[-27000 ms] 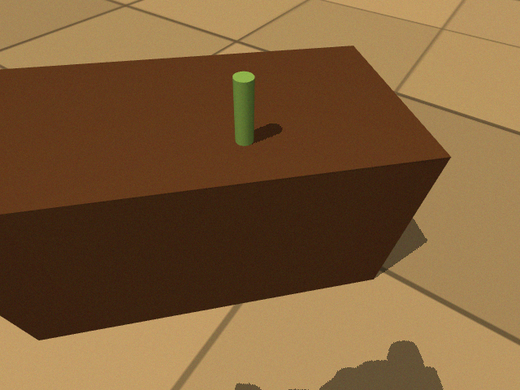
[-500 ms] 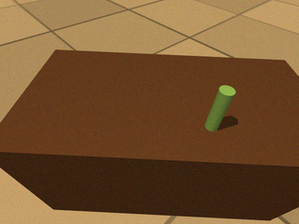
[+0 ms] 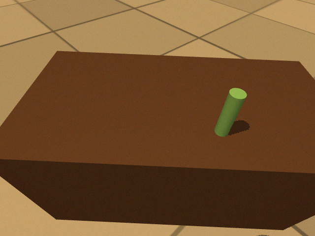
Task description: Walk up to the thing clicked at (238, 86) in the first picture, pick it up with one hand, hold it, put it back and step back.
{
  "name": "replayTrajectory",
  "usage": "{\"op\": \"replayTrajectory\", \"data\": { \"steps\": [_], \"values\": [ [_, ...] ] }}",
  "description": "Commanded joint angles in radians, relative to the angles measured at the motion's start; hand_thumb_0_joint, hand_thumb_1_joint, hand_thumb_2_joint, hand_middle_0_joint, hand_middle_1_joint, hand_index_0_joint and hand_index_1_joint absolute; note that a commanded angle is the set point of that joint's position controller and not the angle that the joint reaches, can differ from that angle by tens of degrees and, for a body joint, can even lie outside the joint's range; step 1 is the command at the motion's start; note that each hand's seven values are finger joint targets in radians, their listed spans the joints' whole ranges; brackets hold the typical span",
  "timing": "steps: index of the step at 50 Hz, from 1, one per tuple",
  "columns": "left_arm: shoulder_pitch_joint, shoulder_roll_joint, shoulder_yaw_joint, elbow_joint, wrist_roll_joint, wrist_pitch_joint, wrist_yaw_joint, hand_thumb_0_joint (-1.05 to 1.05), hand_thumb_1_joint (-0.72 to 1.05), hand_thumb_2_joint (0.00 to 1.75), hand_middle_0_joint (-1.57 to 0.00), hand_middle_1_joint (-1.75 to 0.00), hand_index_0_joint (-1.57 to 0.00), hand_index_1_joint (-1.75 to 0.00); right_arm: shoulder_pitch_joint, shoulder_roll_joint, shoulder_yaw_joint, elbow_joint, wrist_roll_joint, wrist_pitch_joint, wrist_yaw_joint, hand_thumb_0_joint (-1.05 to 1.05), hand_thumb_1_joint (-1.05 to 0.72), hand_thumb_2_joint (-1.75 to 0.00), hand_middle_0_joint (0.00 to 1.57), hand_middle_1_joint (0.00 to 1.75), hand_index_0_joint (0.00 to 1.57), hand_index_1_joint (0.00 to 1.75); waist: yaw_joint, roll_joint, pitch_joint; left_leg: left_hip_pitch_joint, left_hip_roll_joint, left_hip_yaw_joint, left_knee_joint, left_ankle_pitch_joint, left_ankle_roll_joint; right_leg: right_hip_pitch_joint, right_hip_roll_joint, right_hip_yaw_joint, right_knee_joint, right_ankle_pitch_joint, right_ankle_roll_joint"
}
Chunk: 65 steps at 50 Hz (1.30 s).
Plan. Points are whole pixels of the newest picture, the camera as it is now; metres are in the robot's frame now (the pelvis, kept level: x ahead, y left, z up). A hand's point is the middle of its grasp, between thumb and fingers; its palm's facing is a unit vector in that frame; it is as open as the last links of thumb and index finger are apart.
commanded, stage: stand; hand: right
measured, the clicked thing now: (228, 114) +0.49 -0.24 +0.01
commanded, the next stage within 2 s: none
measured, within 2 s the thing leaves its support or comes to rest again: neither
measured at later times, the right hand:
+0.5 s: hand out of the picture +0.08 -0.25 -0.16, palm faces -0.03 +0.94 -0.35, open 7.4 cm
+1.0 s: hand out of the picture +0.07 -0.25 -0.16, palm faces -0.02 +0.94 -0.34, open 7.4 cm
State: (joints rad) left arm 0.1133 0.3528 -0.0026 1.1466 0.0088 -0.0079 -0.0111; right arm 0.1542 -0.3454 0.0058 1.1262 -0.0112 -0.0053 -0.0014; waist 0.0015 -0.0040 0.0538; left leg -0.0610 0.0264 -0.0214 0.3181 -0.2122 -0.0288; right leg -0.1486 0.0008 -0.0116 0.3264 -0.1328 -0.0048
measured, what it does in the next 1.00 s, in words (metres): stands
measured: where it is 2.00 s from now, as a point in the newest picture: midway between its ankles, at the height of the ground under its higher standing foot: outside the picture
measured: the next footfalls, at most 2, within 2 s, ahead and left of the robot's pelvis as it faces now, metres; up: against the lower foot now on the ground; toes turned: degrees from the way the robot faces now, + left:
none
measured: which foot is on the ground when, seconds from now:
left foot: down 0.00-1.00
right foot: down 0.00-1.00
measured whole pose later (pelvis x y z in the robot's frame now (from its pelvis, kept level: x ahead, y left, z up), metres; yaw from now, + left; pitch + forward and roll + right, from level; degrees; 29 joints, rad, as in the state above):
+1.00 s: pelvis +0.01 +0.00 +0.00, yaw +0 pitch -2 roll +0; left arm 0.11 0.35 0.00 1.14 0.01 -0.01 -0.01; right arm 0.14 -0.34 0.00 1.12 -0.01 0.00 0.00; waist 0.00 0.00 0.06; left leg -0.05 0.03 -0.02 0.31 -0.22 -0.03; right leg -0.14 0.00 -0.01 0.32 -0.14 0.00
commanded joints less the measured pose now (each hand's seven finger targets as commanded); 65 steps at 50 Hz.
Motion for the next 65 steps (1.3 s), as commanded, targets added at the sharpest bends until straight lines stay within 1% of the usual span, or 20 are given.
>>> {"op": "replayTrajectory", "data": {
  "steps": [1,3,5,8,20,23,26,27,30,35,40,41,43,44,45,47,52,54,56,65],
  "values": [
    [-0.041,0.213,0.040,-0.058,-0.001,-0.018,0.015,0.00,0.90,0.90,-0.20,-0.30,-0.20,-0.30,-0.026,-0.214,-0.038,-0.056,-0.002,-0.023,-0.011,0.00,-0.90,-0.90,0.20,0.30,0.20,0.30,0.003,0.009,-0.041,-0.085,0.092,-0.072,-0.075,0.043,0.045,0.052,-0.121,0.113,-0.056,-0.008,-0.021],
    [-0.043,0.211,0.039,-0.060,-0.001,-0.020,0.016,0.00,0.90,0.90,-0.20,-0.30,-0.20,-0.30,-0.027,-0.220,-0.040,-0.057,-0.002,-0.023,-0.011,0.00,-0.90,-0.90,0.20,0.30,0.20,0.30,0.004,0.011,-0.056,-0.074,0.098,-0.073,-0.067,0.072,0.046,0.061,-0.124,0.113,-0.051,0.015,-0.022],
    [-0.040,0.206,0.037,-0.062,0.001,-0.020,0.016,0.00,0.90,0.90,-0.20,-0.30,-0.20,-0.30,-0.035,-0.224,-0.043,-0.059,-0.001,-0.023,-0.013,0.00,-0.90,-0.90,0.20,0.30,0.20,0.30,0.002,0.011,-0.075,-0.054,0.101,-0.073,-0.057,0.113,0.045,0.063,-0.126,0.108,-0.040,0.076,-0.024],
    [-0.039,0.211,0.037,-0.060,-0.003,-0.020,0.017,0.00,0.90,0.90,-0.20,-0.30,-0.20,-0.30,-0.029,-0.215,-0.039,-0.057,0.000,-0.024,-0.014,0.00,-0.90,-0.90,0.20,0.30,0.20,0.30,0.000,0.002,-0.077,-0.049,0.099,-0.069,-0.062,0.135,0.042,0.074,-0.128,0.105,-0.033,0.123,-0.025],
    [-0.037,0.206,0.035,-0.057,-0.004,-0.021,0.018,0.00,0.90,0.90,-0.20,-0.30,-0.20,-0.30,-0.035,-0.218,-0.037,-0.057,0.002,-0.021,-0.014,0.00,-0.90,-0.90,0.20,0.30,0.20,0.30,0.004,0.018,-0.065,-0.044,0.103,-0.067,-0.059,0.139,0.041,0.071,-0.127,0.102,-0.039,0.127,-0.021],
    [-0.043,0.206,0.037,-0.062,0.000,-0.022,0.020,0.00,0.90,0.90,-0.20,-0.30,-0.20,-0.30,-0.042,-0.221,-0.040,-0.063,0.000,-0.021,-0.015,0.00,-0.90,-0.90,0.20,0.30,0.20,0.30,0.000,0.014,-0.077,-0.040,0.106,-0.064,-0.055,0.149,0.042,0.078,-0.130,0.102,-0.033,0.155,-0.021],
    [-0.040,0.211,0.038,-0.057,-0.003,-0.022,0.019,0.00,0.90,0.90,-0.20,-0.30,-0.20,-0.30,-0.037,-0.215,-0.038,-0.060,0.002,-0.021,-0.014,0.00,-0.90,-0.90,0.20,0.30,0.20,0.30,0.002,0.012,-0.056,-0.049,0.102,-0.066,-0.067,0.125,0.042,0.069,-0.125,0.101,-0.043,0.125,-0.017],
    [-0.049,0.218,0.041,-0.061,-0.002,-0.022,0.020,0.00,0.90,0.90,-0.20,-0.30,-0.20,-0.30,-0.034,-0.215,-0.039,-0.064,-0.001,-0.021,-0.014,0.00,-0.90,-0.90,0.20,0.30,0.20,0.30,-0.003,0.002,-0.070,-0.043,0.104,-0.063,-0.067,0.133,0.042,0.074,-0.129,0.103,-0.036,0.127,-0.021],
    [-0.043,0.211,0.039,-0.061,-0.001,-0.023,0.020,0.00,0.90,0.90,-0.20,-0.30,-0.20,-0.30,-0.047,-0.219,-0.043,-0.066,0.002,-0.021,-0.014,0.00,-0.90,-0.90,0.20,0.30,0.20,0.30,0.000,0.006,-0.087,-0.023,0.106,-0.064,-0.054,0.166,0.042,0.078,-0.129,0.099,-0.034,0.158,-0.021],
    [-0.047,0.206,0.039,-0.064,-0.002,-0.022,0.020,0.00,0.90,0.90,-0.20,-0.30,-0.20,-0.30,-0.043,-0.222,-0.042,-0.063,0.000,-0.022,-0.014,0.00,-0.90,-0.90,0.20,0.30,0.20,0.30,0.002,0.021,-0.072,-0.043,0.104,-0.062,-0.065,0.146,0.042,0.080,-0.129,0.103,-0.037,0.155,-0.021],
    [-0.044,0.212,0.039,-0.062,-0.002,-0.022,0.019,0.00,0.90,0.90,-0.20,-0.30,-0.20,-0.30,-0.040,-0.216,-0.042,-0.062,0.001,-0.021,-0.013,0.00,-0.90,-0.90,0.20,0.30,0.20,0.30,0.003,0.008,-0.057,-0.050,0.102,-0.065,-0.071,0.120,0.042,0.072,-0.123,0.099,-0.042,0.104,-0.019],
    [-0.047,0.212,0.040,-0.065,0.000,-0.023,0.020,0.00,0.90,0.90,-0.20,-0.30,-0.20,-0.30,-0.044,-0.217,-0.043,-0.066,0.000,-0.022,-0.013,0.00,-0.90,-0.90,0.20,0.30,0.20,0.30,0.002,0.007,-0.071,-0.043,0.105,-0.062,-0.065,0.126,0.044,0.077,-0.128,0.102,-0.040,0.123,-0.021],
    [-0.040,0.212,0.040,-0.062,0.001,-0.022,0.020,0.00,0.90,0.90,-0.20,-0.30,-0.20,-0.30,-0.040,-0.216,-0.044,-0.063,-0.001,-0.018,-0.012,0.00,-0.90,-0.90,0.20,0.30,0.20,0.30,0.003,-0.004,-0.054,-0.054,0.099,-0.063,-0.069,0.097,0.042,0.064,-0.123,0.101,-0.052,0.071,-0.019],
    [-0.039,0.209,0.038,-0.062,0.000,-0.023,0.020,0.00,0.90,0.90,-0.20,-0.30,-0.20,-0.30,-0.046,-0.219,-0.045,-0.065,0.001,-0.018,-0.012,0.00,-0.90,-0.90,0.20,0.30,0.20,0.30,0.002,0.002,-0.064,-0.042,0.103,-0.063,-0.064,0.100,0.047,0.064,-0.126,0.104,-0.049,0.089,-0.021],
    [-0.041,0.216,0.040,-0.063,0.000,-0.024,0.020,0.00,0.90,0.90,-0.20,-0.30,-0.20,-0.30,-0.035,-0.213,-0.044,-0.064,0.000,-0.018,-0.011,0.00,-0.90,-0.90,0.20,0.30,0.20,0.30,0.001,-0.001,-0.054,-0.056,0.099,-0.064,-0.068,0.090,0.044,0.063,-0.123,0.105,-0.054,0.068,-0.019],
    [-0.043,0.215,0.040,-0.065,0.000,-0.024,0.020,0.00,0.90,0.90,-0.20,-0.30,-0.20,-0.30,-0.037,-0.214,-0.044,-0.065,-0.001,-0.019,-0.011,0.00,-0.90,-0.90,0.20,0.30,0.20,0.30,-0.002,0.001,-0.067,-0.045,0.102,-0.062,-0.063,0.098,0.045,0.065,-0.130,0.109,-0.045,0.102,-0.023],
    [-0.044,0.216,0.040,-0.066,-0.002,-0.024,0.020,0.00,0.90,0.90,-0.20,-0.30,-0.20,-0.30,-0.038,-0.212,-0.044,-0.066,-0.001,-0.020,-0.010,0.00,-0.90,-0.90,0.20,0.30,0.20,0.30,0.000,0.013,-0.068,-0.050,0.102,-0.063,-0.070,0.121,0.041,0.074,-0.126,0.103,-0.039,0.107,-0.024],
    [-0.040,0.212,0.039,-0.067,-0.001,-0.025,0.020,0.00,0.90,0.90,-0.20,-0.30,-0.20,-0.30,-0.037,-0.217,-0.045,-0.067,0.000,-0.021,-0.012,0.00,-0.90,-0.90,0.20,0.30,0.20,0.30,0.000,0.013,-0.079,-0.042,0.105,-0.061,-0.060,0.134,0.044,0.080,-0.130,0.106,-0.033,0.150,-0.025],
    [-0.040,0.215,0.040,-0.063,-0.003,-0.023,0.019,0.00,0.90,0.90,-0.20,-0.30,-0.20,-0.30,-0.030,-0.210,-0.041,-0.063,0.001,-0.021,-0.012,0.00,-0.90,-0.90,0.20,0.30,0.20,0.30,-0.001,0.018,-0.055,-0.054,0.102,-0.064,-0.072,0.110,0.042,0.072,-0.128,0.107,-0.039,0.116,-0.022],
    [-0.041,0.213,0.039,-0.065,-0.001,-0.022,0.019,0.00,0.90,0.90,-0.20,-0.30,-0.20,-0.30,-0.033,-0.217,-0.043,-0.064,-0.001,-0.020,-0.012,0.00,-0.90,-0.90,0.20,0.30,0.20,0.30,0.003,0.012,-0.055,-0.057,0.101,-0.064,-0.073,0.096,0.043,0.065,-0.125,0.107,-0.045,0.081,-0.021]
  ]
}}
